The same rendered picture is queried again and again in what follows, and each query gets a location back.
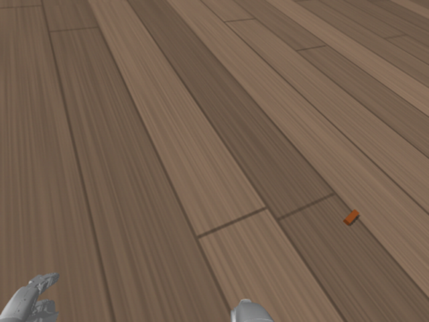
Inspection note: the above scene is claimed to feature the small box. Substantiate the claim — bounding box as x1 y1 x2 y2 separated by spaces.
343 209 359 225

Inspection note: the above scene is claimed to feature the left robot hand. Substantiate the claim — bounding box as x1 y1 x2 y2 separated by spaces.
0 272 60 322

